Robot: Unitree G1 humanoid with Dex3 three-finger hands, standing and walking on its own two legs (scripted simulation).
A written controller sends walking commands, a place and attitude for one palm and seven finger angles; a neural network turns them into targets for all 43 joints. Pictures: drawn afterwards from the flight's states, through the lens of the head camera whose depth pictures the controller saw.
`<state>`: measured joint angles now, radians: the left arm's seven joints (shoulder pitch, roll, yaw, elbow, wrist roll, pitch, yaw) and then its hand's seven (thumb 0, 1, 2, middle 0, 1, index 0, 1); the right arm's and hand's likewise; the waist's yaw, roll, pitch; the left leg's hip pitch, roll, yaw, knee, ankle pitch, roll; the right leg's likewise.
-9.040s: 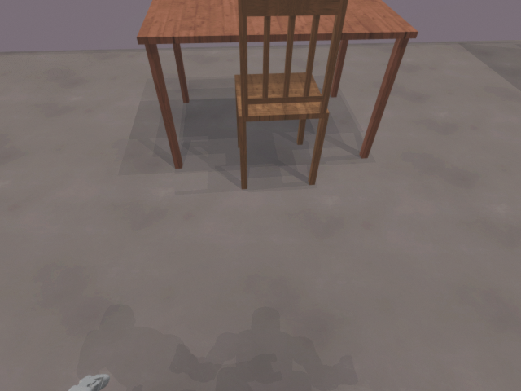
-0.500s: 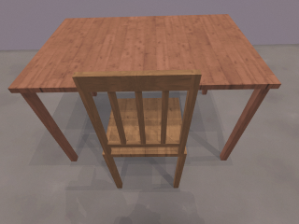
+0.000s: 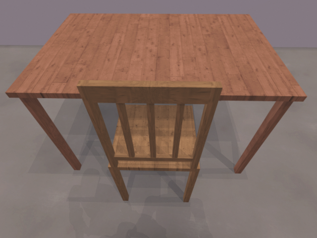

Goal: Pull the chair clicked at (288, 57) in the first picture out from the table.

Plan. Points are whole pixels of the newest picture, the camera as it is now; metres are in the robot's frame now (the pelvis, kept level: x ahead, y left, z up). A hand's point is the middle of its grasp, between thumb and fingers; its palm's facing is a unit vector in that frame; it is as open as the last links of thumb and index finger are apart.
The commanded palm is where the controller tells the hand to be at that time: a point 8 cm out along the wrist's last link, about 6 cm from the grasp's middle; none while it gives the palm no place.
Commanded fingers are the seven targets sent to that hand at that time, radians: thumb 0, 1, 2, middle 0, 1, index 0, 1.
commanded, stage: look again from close up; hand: left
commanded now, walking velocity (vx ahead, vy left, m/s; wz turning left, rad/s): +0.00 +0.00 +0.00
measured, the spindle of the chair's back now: (152, 133) +0.46 +0.06 -0.07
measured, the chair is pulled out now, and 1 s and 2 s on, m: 0.00 0.00 0.00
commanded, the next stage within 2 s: shuffle to correct the standing spot in 0.70 s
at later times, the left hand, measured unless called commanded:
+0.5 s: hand out of the picture +0.02 +0.15 -0.17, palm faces +0.02 -0.98 -0.19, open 7.3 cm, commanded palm none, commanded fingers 0.00 0.90 0.90 -0.20 -0.30 -0.20 -0.30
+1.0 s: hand out of the picture +0.00 +0.12 -0.18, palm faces +0.02 -0.99 -0.15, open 7.3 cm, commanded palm none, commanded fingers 0.00 0.90 0.90 -0.20 -0.30 -0.20 -0.30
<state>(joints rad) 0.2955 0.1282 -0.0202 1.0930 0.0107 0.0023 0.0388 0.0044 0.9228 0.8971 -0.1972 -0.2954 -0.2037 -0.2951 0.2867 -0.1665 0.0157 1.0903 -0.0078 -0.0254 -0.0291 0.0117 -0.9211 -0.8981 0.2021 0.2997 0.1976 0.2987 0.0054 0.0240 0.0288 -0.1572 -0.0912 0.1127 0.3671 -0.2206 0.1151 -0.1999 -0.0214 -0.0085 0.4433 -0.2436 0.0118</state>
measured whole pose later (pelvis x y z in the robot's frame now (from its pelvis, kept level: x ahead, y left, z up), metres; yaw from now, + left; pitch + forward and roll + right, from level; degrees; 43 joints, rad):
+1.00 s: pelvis +0.02 -0.03 +0.00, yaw +0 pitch -1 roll +0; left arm 0.32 0.12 -0.02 1.11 0.01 0.01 0.03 0.00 0.91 0.90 -0.20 -0.30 -0.20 -0.30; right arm 0.29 -0.13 0.02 1.17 -0.01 -0.03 -0.04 0.00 -0.91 -0.90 0.20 0.30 0.20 0.30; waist 0.00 -0.01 0.02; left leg -0.11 -0.05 0.10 0.38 -0.26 0.06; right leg -0.14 0.03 -0.02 0.43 -0.27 -0.03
